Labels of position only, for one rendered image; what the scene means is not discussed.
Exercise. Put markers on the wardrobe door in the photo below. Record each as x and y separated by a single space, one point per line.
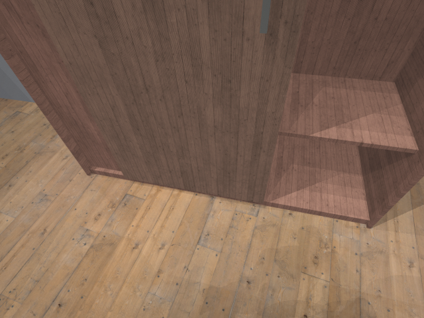
23 28
186 93

